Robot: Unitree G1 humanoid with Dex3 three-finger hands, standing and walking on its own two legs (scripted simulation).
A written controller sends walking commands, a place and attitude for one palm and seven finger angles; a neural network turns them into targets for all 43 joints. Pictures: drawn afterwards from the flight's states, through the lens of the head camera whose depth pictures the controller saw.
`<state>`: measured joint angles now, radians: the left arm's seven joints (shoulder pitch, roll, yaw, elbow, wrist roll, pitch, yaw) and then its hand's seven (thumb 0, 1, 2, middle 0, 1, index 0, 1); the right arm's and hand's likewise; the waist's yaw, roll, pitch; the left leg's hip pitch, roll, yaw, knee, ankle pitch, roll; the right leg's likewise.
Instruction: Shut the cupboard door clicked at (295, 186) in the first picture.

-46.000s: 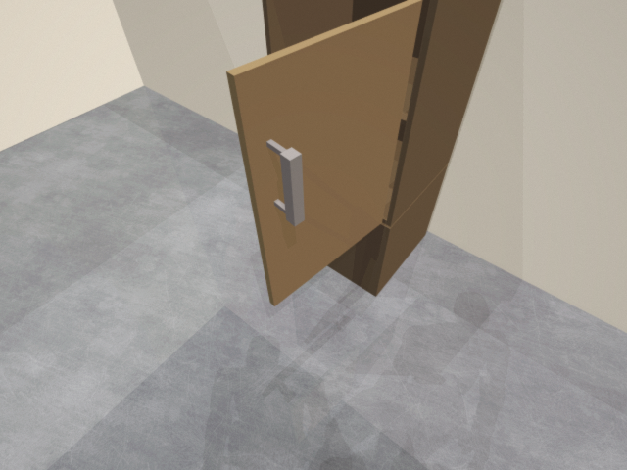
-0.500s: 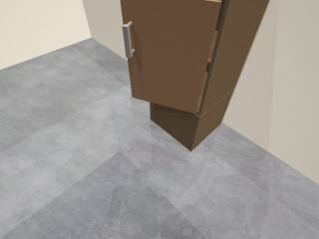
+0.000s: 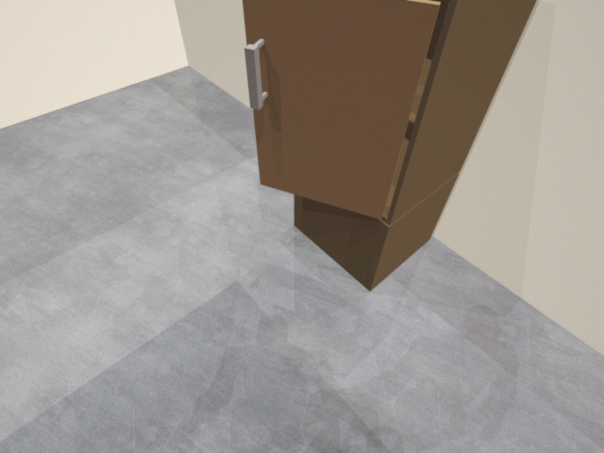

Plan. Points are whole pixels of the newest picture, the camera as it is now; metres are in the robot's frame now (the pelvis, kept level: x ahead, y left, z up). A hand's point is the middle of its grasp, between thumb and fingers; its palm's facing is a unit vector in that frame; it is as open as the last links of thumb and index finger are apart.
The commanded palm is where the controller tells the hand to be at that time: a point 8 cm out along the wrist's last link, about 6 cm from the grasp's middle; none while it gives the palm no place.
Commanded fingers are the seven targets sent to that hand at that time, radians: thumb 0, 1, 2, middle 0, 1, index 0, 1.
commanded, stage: walk to a spot facing it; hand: left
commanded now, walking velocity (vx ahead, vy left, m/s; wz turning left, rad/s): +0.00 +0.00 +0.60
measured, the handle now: (258, 74) +0.91 +0.14 +0.05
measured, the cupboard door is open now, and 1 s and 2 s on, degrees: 27 27 27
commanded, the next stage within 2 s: turn to face it in 1.74 s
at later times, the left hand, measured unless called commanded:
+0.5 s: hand out of the picture +0.02 +0.24 -0.17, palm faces +0.29 -0.92 -0.28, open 7.3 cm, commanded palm none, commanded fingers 0.00 0.90 0.90 -0.20 -0.30 -0.20 -0.30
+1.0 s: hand out of the picture -0.10 +0.18 -0.19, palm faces +0.63 -0.74 -0.24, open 7.3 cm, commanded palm none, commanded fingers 0.00 0.90 0.90 -0.20 -0.30 -0.20 -0.30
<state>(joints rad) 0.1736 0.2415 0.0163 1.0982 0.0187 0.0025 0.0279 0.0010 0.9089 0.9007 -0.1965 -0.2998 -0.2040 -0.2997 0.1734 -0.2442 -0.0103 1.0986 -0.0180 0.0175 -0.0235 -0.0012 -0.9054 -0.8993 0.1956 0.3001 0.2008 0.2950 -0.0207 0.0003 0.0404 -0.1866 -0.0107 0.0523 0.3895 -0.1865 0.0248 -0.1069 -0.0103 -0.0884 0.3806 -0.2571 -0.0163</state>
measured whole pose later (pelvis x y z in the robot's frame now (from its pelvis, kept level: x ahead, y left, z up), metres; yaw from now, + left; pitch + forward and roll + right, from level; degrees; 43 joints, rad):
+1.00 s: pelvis -0.01 -0.01 -0.02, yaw +39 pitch +0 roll +0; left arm 0.27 0.22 0.06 0.89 0.03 0.02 0.02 0.00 0.90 0.90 -0.20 -0.30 -0.21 -0.30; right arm 0.14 -0.25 -0.07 0.89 -0.02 0.06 0.03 0.00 -0.91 -0.90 0.19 0.30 0.20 0.29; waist 0.00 -0.03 0.11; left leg -0.30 0.02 0.05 0.62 -0.26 -0.01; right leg -0.27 -0.18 -0.20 0.71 -0.41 0.06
